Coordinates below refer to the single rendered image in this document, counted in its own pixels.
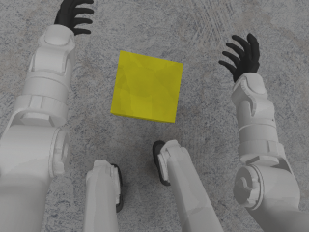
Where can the robot right upper arm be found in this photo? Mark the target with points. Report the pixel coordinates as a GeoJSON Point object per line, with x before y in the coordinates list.
{"type": "Point", "coordinates": [271, 196]}

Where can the left robot forearm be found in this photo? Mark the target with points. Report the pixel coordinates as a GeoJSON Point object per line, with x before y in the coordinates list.
{"type": "Point", "coordinates": [43, 101]}

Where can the right robot hand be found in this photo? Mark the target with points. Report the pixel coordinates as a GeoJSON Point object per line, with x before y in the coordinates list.
{"type": "Point", "coordinates": [248, 61]}

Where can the robot left shin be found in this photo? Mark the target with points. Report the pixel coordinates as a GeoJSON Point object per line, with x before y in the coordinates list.
{"type": "Point", "coordinates": [100, 162]}

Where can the left robot thigh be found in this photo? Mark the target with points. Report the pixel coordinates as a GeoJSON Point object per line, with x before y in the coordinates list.
{"type": "Point", "coordinates": [102, 189]}

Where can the left robot hand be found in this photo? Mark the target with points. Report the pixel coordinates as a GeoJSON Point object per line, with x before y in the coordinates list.
{"type": "Point", "coordinates": [66, 16]}

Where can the right robot forearm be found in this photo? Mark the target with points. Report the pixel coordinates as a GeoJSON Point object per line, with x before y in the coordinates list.
{"type": "Point", "coordinates": [258, 139]}

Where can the robot left upper arm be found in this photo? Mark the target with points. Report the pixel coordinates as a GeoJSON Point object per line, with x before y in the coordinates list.
{"type": "Point", "coordinates": [30, 157]}

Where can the carton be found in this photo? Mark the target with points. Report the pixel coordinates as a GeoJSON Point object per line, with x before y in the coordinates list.
{"type": "Point", "coordinates": [146, 88]}

